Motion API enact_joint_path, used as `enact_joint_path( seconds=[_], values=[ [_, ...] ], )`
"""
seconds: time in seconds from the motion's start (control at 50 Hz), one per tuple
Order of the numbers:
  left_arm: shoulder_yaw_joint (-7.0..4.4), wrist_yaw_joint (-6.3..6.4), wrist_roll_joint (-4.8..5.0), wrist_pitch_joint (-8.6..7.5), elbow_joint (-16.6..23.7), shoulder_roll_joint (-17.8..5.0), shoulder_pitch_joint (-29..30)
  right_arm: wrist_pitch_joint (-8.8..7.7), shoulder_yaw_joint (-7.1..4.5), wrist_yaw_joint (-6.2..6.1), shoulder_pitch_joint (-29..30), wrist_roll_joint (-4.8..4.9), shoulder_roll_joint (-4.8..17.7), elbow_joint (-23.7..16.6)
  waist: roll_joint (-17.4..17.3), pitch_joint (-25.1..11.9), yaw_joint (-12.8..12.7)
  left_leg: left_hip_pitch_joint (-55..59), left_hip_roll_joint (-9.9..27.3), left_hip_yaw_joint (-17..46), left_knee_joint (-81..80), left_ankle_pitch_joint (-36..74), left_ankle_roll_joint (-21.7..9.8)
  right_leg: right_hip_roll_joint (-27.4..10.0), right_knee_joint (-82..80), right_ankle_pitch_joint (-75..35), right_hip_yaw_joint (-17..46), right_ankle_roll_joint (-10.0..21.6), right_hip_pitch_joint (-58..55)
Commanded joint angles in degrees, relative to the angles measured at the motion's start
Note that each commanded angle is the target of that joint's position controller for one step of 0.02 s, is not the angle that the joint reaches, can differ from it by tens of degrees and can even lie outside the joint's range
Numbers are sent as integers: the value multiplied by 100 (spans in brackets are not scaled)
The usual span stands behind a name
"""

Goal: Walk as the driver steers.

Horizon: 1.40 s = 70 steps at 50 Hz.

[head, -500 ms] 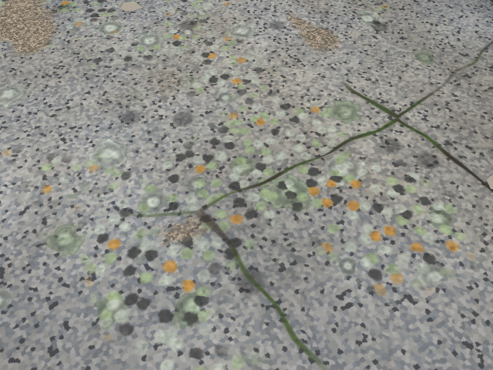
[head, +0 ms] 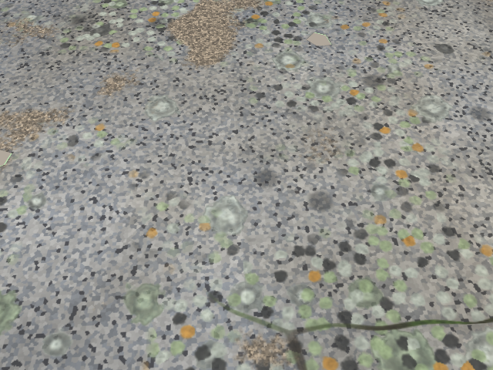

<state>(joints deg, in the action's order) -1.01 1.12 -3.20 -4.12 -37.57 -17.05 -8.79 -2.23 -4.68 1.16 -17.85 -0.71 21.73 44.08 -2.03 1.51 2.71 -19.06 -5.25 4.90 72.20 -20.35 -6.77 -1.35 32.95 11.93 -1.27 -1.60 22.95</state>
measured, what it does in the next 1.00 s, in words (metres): walks ahead, turning left: left foot, then right foot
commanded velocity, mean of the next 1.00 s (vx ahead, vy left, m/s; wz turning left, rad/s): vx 1.00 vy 0.00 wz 0.83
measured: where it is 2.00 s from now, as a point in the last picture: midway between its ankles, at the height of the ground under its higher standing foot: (28, 93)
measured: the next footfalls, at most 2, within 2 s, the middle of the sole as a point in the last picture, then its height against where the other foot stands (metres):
left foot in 0.36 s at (215, 368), level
right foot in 0.76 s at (196, 226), level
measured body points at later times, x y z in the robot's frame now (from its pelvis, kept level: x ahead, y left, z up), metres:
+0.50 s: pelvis +0.43 +0.07 -0.01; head +0.46 +0.07 +0.44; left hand +0.42 +0.35 -0.11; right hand +0.63 -0.15 -0.13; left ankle +0.44 +0.08 -0.72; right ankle +0.42 -0.12 -0.61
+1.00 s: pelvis +0.85 +0.26 +0.01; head +0.86 +0.28 +0.46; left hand +0.61 +0.43 -0.11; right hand +1.18 +0.25 -0.06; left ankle +0.80 +0.38 -0.65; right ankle +0.89 +0.13 -0.72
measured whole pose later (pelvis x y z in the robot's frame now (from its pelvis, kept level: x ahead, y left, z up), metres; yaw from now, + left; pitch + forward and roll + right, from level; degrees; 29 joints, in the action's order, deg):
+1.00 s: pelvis +0.85 +0.26 +0.01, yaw +48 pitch +2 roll -3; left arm -3.1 -0.7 -1.6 -5.1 -49.7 -17.4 -28.3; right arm -2.6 -1.0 3.1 -5.7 -2.7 18.7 38.2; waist -2.6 -0.4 -3.6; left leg -38.1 -1.1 5.2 63.6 -13.2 -5.2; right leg 1.6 20.4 17.5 -3.9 0.0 4.9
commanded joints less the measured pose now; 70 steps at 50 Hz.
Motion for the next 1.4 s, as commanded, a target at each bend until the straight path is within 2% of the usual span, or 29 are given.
enact_joint_path(
  seconds=[0.02,0.08,0.22,0.28,0.32,0.34,0.36,0.38,0.4,0.42,0.44,0.5,0.58,0.7,0.72,0.76,0.78,0.8,0.84,0.86,0.92,1.08,1.12,1.16,1.18,1.2,1.22,1.26,1.4],
  values=[
    [-223,8,46,-79,-156,-505,-1056,63,99,202,583,-164,62,-765,620,-301,-503,-2449,883,35,372,425,125,-1569,-1962,1164,1954,693,-2159],
    [-196,-121,193,-243,-502,-342,-1270,227,222,312,1001,-152,-197,-1099,716,-10,-330,-2796,1100,-76,306,758,167,-1507,-2228,-148,894,579,-1911],
    [-253,-110,145,-351,-866,-665,-1511,234,354,506,2324,-120,-178,-1557,355,755,-363,-2210,832,-1185,-2120,2130,-78,-994,-2735,-2602,-1259,217,-1835],
    [-329,8,147,-239,-905,-1062,-1811,194,339,465,2164,-108,-127,-1434,676,328,-151,-1241,203,-1759,-2757,1707,-398,-1103,-1734,-6518,-1550,68,-2624],
    [-430,93,111,-40,-810,-1398,-1563,166,176,346,800,-88,209,-1054,939,-434,643,218,-127,-1628,-2833,1054,-625,-1396,143,-7793,-1434,142,-2635],
    [-449,76,94,44,-649,-1435,-1265,125,8,246,-464,-78,482,-653,897,-954,1157,1665,-210,-1284,-3153,846,-838,-1461,1739,-7347,-1277,272,-1979],
    [-434,-4,58,75,-600,-1215,-1205,123,-176,84,-927,-34,717,-369,282,-1039,1166,2932,21,-624,-3620,606,-997,-874,3766,-3443,-1261,229,-651],
    [-252,-118,42,20,-82,-451,-1466,244,-320,-3,-253,-84,1385,-555,-1287,-1072,191,4195,1402,2123,-3860,1015,-1694,169,6034,1740,-1022,-104,1893],
    [-242,-95,128,-133,390,-759,-903,307,-379,-24,-626,-107,1476,-772,-411,-1986,578,4699,1870,3795,-4934,197,-2230,187,6437,1453,323,-72,2719],
    [-193,-99,142,-255,496,-776,-470,281,-371,-81,-602,-62,1296,-642,170,-1309,495,4028,1939,3899,-5602,-84,-1999,-127,5855,1064,584,-20,2924],
    [-160,-89,135,-297,433,-753,-478,221,-299,-115,-438,-46,996,-524,597,-453,139,2948,1770,3499,-5827,221,-1772,-342,5134,865,553,-6,2695],
    [-123,-74,-109,40,300,-655,-758,-46,-102,-153,-6,-1,527,-516,720,98,-563,883,1135,2447,-5925,1310,-1593,-650,4087,1306,571,-238,1592],
    [32,-199,2,147,803,-280,478,-228,-106,-99,22,4,536,-454,417,508,-386,-574,440,1701,-6261,1495,-1240,-618,1918,-172,257,-352,733],
    [-27,-194,155,78,769,-541,693,-228,-205,-66,-476,85,728,-207,-7,-32,-19,896,614,1789,-5460,3721,-597,-25,-91,-1412,160,8,-493],
    [-115,-143,135,55,626,-718,256,-226,-215,-85,-540,52,833,-146,-2,-358,-206,1320,674,1751,-4799,4700,-480,158,-118,-941,88,99,-885],
    [-344,30,89,-3,138,-1113,-1759,-272,-167,-58,-184,-42,803,-145,139,-1329,-1381,627,436,1325,-2124,4755,-221,-96,6,-20,166,316,-3065],
    [-471,119,-80,-38,-47,-1567,-2721,-356,46,-88,-168,-10,-25,-351,1324,-1959,-1539,-723,-88,875,68,1520,-113,-1475,-368,2214,2140,590,-4320],
    [-551,-2,-65,-32,-104,-1840,-2097,-373,188,-47,-926,160,-281,-530,2904,-2311,-685,-1980,-476,556,937,-518,0,-2382,-1864,2961,5521,1168,-4528],
    [-396,-122,64,0,33,-759,-1062,-236,176,-39,83,-117,190,-381,594,-668,-673,-2424,345,334,785,426,-17,-1895,-1804,2900,3987,1239,-2992],
    [-359,-141,21,-12,-105,-614,-1052,-212,193,29,429,-157,140,-469,219,-347,-618,-2304,474,296,480,471,8,-1632,-1832,2093,3265,1149,-2434],
    [-253,-172,100,-166,-645,-388,-1458,-95,312,177,716,-190,-198,-707,599,81,-355,-2338,593,465,-94,262,85,-1278,-2133,994,2179,1041,-1785],
    [-312,-260,350,-308,-997,-867,-1711,-183,552,375,2296,-152,-269,-1344,464,553,-287,-578,640,-765,-3352,2292,211,-920,-3379,-2299,542,1076,-878],
    [-366,-241,345,-292,-1072,-1172,-1815,-198,452,244,2041,-175,-34,-1238,539,176,-122,-75,380,-820,-3682,1876,147,-965,-2569,-4377,437,1016,-1662],
    [-406,-166,305,-199,-1145,-1385,-1806,-224,261,48,362,-235,289,-716,698,-854,724,1804,148,-747,-3946,1249,84,-825,-206,-5212,350,843,-1647],
    [-345,-161,289,-189,-1061,-1150,-1742,-232,114,-77,-585,-320,630,-462,573,-1398,1107,3217,843,-164,-3838,668,67,-534,1451,-3836,325,776,-568],
    [-149,-172,298,-189,-840,-122,-2155,-289,-8,-168,-1039,-496,1097,-413,-972,-2212,686,4435,2656,2125,-4214,-1254,-48,87,3689,1105,311,769,864],
    [-176,-178,516,-136,-668,-313,-2353,-222,-41,-164,-898,-372,1123,-507,-1376,-2875,510,4373,3238,4371,-5487,-2112,-370,312,4810,1365,664,836,1567],
    [-226,-200,348,-39,-612,-524,-1302,-278,104,-140,19,-228,254,-431,-227,-854,253,2694,2588,2508,-5643,-1144,-272,-271,4455,283,565,825,2062],
    [-160,-488,156,413,-235,-26,-276,-573,207,-104,-97,-4,-304,159,-203,296,-348,1327,1887,-561,-6488,2013,107,-724,3613,-407,265,561,2192]
  ],
)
